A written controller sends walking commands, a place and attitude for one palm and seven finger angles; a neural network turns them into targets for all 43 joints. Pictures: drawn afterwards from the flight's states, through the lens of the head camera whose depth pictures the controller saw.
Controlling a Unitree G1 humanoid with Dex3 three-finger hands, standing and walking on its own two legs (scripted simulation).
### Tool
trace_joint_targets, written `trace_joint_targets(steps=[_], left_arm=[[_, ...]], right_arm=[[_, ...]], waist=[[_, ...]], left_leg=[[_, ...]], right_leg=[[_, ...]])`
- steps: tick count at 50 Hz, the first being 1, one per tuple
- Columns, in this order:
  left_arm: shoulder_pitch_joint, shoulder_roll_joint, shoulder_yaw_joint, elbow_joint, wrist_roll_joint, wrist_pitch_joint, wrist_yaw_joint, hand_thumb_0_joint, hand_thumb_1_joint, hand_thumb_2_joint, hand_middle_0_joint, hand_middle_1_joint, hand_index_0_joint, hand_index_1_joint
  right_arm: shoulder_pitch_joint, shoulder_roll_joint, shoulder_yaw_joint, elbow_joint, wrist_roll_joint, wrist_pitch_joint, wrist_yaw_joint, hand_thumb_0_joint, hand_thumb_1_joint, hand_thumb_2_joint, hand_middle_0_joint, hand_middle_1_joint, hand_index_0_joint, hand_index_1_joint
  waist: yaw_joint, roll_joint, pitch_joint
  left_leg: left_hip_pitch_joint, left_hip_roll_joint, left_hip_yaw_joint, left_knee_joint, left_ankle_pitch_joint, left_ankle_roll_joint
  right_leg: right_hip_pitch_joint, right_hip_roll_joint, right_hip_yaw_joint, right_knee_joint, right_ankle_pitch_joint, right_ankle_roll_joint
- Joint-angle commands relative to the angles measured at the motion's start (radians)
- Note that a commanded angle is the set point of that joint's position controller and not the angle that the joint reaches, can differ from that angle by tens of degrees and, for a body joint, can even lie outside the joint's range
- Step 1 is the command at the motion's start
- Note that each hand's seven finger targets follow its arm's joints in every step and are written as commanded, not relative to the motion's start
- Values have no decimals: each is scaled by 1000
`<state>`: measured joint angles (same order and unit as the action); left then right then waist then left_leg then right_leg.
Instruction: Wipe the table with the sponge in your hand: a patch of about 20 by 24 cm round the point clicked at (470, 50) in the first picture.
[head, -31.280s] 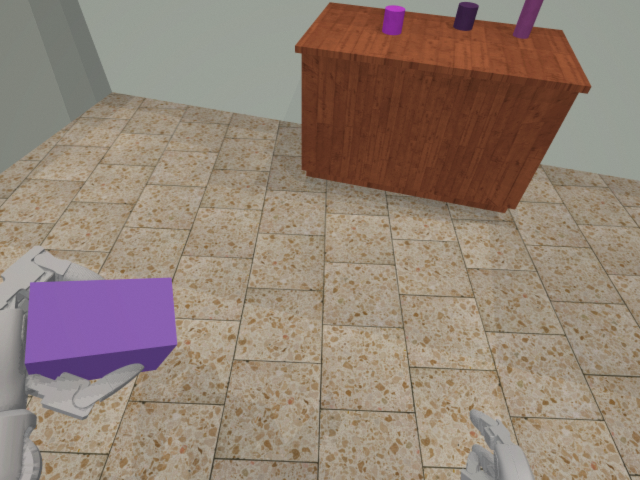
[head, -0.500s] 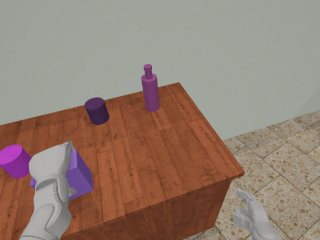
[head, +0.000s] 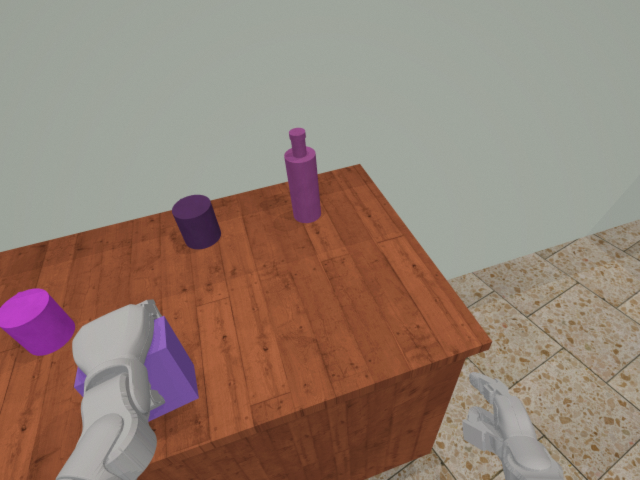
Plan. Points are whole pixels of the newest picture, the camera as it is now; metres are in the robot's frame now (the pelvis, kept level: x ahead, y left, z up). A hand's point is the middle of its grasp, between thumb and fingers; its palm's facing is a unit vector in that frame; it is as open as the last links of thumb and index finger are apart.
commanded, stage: lower the sponge onto the table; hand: left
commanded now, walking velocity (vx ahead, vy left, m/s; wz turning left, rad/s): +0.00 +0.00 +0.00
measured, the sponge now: (147, 382) +0.22 +0.28 -0.01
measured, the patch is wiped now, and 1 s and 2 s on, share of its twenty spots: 0.00 0.00 0.10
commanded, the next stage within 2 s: wipe forward along the first lane in 1.04 s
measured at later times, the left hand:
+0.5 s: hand (166, 368) +0.24 +0.26 +0.01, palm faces -0.15 -0.18 -0.97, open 10.4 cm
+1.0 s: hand (179, 378) +0.23 +0.24 -0.01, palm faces -0.13 -0.16 -0.98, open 10.4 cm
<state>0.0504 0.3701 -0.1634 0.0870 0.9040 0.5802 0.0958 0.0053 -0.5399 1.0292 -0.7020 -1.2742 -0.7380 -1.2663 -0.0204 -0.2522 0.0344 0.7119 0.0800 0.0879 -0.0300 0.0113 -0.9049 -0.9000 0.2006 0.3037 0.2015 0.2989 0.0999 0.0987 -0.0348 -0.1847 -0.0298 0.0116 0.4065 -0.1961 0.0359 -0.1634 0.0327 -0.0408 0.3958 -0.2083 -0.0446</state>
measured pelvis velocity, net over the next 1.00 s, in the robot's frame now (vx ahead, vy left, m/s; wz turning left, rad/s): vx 0.00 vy -0.01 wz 0.00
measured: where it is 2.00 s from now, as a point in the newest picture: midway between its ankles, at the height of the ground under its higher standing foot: outside the picture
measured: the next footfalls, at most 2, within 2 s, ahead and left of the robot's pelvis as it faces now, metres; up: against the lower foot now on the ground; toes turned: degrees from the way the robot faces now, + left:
none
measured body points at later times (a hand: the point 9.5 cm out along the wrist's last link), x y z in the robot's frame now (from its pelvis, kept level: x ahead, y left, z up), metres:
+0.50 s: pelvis +0.00 -0.01 +0.00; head +0.00 -0.04 +0.45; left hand +0.24 +0.26 +0.06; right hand +0.25 -0.22 -0.09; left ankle +0.01 +0.10 -0.74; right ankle +0.00 -0.09 -0.74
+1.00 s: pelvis +0.00 -0.01 +0.00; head +0.00 -0.04 +0.45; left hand +0.24 +0.25 +0.05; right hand +0.25 -0.22 -0.09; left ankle +0.01 +0.10 -0.74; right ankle +0.00 -0.09 -0.74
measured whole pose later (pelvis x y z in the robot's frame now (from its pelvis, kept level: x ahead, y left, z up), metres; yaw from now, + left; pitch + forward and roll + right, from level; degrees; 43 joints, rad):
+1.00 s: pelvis +0.00 -0.01 +0.00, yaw +0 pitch +0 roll +0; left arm 0.09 0.33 -0.20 0.16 0.97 0.36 0.14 0.01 -0.53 1.03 -0.71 -1.27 -0.74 -1.26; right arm 0.02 -0.25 0.00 0.70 0.05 0.05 -0.05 0.01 -0.91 -0.90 0.20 0.30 0.20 0.30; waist 0.11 0.07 -0.03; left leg -0.23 -0.01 0.01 0.47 -0.23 0.02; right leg -0.21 0.05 -0.04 0.44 -0.24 -0.06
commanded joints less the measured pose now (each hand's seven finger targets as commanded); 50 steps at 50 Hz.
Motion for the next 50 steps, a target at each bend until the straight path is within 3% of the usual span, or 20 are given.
trace_joint_targets(steps=[1, 4, 6, 7, 11, 12, 15, 17, 19, 23, 26, 27, 28, 31, 33, 37, 40, 44, 46, 50], left_arm=[[-350, 186, 38, -291, 63, -130, -34, 0, 100, 1300, -1200, -1600, -1200, -1600], [-363, 236, 113, -348, 104, -285, 29, 0, 100, 1300, -1200, -1600, -1200, -1600], [-368, 278, 175, -370, 126, -327, 89, 0, 100, 1300, -1200, -1600, -1200, -1600], [-353, 253, 172, -347, 138, -326, 120, 0, 100, 1300, -1200, -1600, -1200, -1600], [-266, 218, 188, -201, 115, -210, 184, 0, 100, 1300, -1200, -1600, -1200, -1600], [-224, 155, 143, -174, 83, -168, 179, 0, 100, 1300, -1200, -1600, -1200, -1600], [-147, 121, 98, -104, 26, -51, 130, 0, 100, 1300, -1200, -1600, -1200, -1600], [-155, 85, 36, -113, 14, -6, 73, 0, 100, 1300, -1200, -1600, -1200, -1600], [-209, 104, 6, -119, 37, 1, 21, 0, 100, 1300, -1200, -1600, -1200, -1600], [-311, 168, 45, -223, 77, -128, -8, 0, 100, 1300, -1200, -1600, -1200, -1600], [-323, 277, 166, -299, 107, -258, 48, 0, 100, 1300, -1200, -1600, -1200, -1600], [-322, 226, 135, -302, 120, -283, 74, 0, 100, 1300, -1200, -1600, -1200, -1600], [-311, 238, 160, -286, 129, -300, 105, 0, 100, 1300, -1200, -1600, -1200, -1600], [-298, 231, 183, -222, 136, -271, 169, 0, 100, 1300, -1200, -1600, -1200, -1600], [-222, 179, 154, -174, 107, -225, 183, 0, 100, 1300, -1200, -1600, -1200, -1600], [-114, 86, 78, -124, 41, -122, 145, 0, 100, 1300, -1200, -1600, -1200, -1600], [-155, 92, 38, -95, 49, -84, 92, 0, 100, 1300, -1200, -1600, -1200, -1600], [-240, 143, 61, -163, 81, -158, 69, 0, 100, 1300, -1200, -1600, -1200, -1600], [-293, 203, 111, -217, 105, -221, 91, 0, 100, 1300, -1200, -1600, -1200, -1600], [-294, 200, 139, -170, 144, -281, 167, 0, 100, 1300, -1200, -1600, -1200, -1600]], right_arm=[[-214, -111, -32, -209, -15, -74, -32, 0, -900, -900, 200, 300, 200, 300], [-153, -88, -46, -190, -41, -115, -45, 0, -900, -900, 200, 300, 200, 300], [-137, -91, -55, -174, -49, -129, -49, 0, -900, -900, 200, 300, 200, 300], [-139, -83, -55, -171, -49, -131, -49, 0, -900, -900, 200, 300, 200, 300], [-195, -98, -57, -152, -26, -114, -25, 0, -900, -900, 200, 300, 200, 300], [-206, -93, -54, -160, -17, -108, -18, 0, -900, -900, 200, 300, 200, 300], [-254, -108, -46, -163, -2, -80, -6, 0, -900, -900, 200, 300, 200, 300], [-261, -114, -39, -185, 5, -62, -8, 0, -900, -900, 200, 300, 200, 300], [-255, -120, -33, -195, 6, -52, -12, 0, -900, -900, 200, 300, 200, 300], [-197, -107, -37, -208, -14, -69, -24, 0, -900, -900, 200, 300, 200, 300], [-152, -104, -52, -190, -38, -92, -36, 0, -900, -900, 200, 300, 200, 300], [-146, -88, -53, -191, -41, -102, -39, 0, -900, -900, 200, 300, 200, 300], [-136, -89, -60, -183, -43, -110, -38, 0, -900, -900, 200, 300, 200, 300], [-146, -100, -66, -161, -35, -111, -28, 0, -900, -900, 200, 300, 200, 300], [-166, -99, -68, -166, -23, -109, -18, 0, -900, -900, 200, 300, 200, 300], [-197, -110, -65, -180, -5, -84, -8, 0, -900, -900, 200, 300, 200, 300], [-204, -118, -57, -183, -3, -65, -9, 0, -900, -900, 200, 300, 200, 300], [-178, -110, -58, -192, -18, -72, -20, 0, -900, -900, 200, 300, 200, 300], [-156, -107, -63, -188, -30, -84, -27, 0, -900, -900, 200, 300, 200, 300], [-135, -94, -70, -167, -38, -102, -31, 0, -900, -900, 200, 300, 200, 300]], waist=[[-21, -83, -169], [9, 17, -262], [22, 77, -276], [25, 61, -260], [42, -8, -173], [39, -41, -165], [39, -145, -148], [16, -142, -137], [0, -133, -135], [-6, -75, -218], [15, -10, -279], [16, 8, -271], [19, 8, -257], [23, 33, -200], [28, -30, -197], [19, -108, -203], [-2, -152, -162], [-2, -98, -214], [2, -39, -241], [12, 9, -220]], left_leg=[[76, -1, -107, -22, 84, 32], [133, 6, -120, -1, 157, 27], [145, 16, -130, -5, 171, 11], [135, 16, -123, -5, 188, 5], [92, 15, -115, -28, 189, -15], [72, 17, -96, -33, 184, -12], [46, 10, -87, -39, 178, -8], [31, 5, -85, -44, 155, 0], [31, -3, -90, -31, 139, 11], [72, -8, -94, 2, 148, 31], [106, -2, -108, 20, 193, 24], [108, -1, -101, 24, 204, 22], [113, 3, -102, 27, 211, 17], [95, 7, -106, 15, 220, -1], [75, 8, -93, 11, 223, -2], [43, 7, -78, 0, 219, 2], [24, -1, -84, 7, 180, 12], [50, -8, -86, 26, 172, 24], [74, -5, -94, 34, 176, 23], [72, -1, -93, 40, 177, 12]], right_leg=[[-4, -13, 130, -67, 50, -24], [19, -4, 135, -40, 110, -41], [12, 7, 159, -37, 125, -53], [2, 6, 150, -38, 126, -55], [-10, 0, 157, -61, 111, -60], [9, -9, 134, -61, 118, -47], [42, -21, 123, -67, 150, -26], [47, -22, 114, -63, 132, -22], [27, -24, 116, -62, 121, -20], [27, -16, 123, -40, 133, -27], [46, -6, 159, -28, 192, -41], [31, -7, 148, -26, 189, -42], [10, -5, 154, -30, 190, -47], [-23, 0, 165, -36, 191, -59], [-5, -7, 145, -31, 208, -49], [38, -18, 122, -25, 242, -29], [9, -21, 129, -36, 210, -22], [10, -19, 133, -25, 199, -26], [1, -11, 148, -20, 194, -36], [-39, -6, 149, -21, 164, -47]])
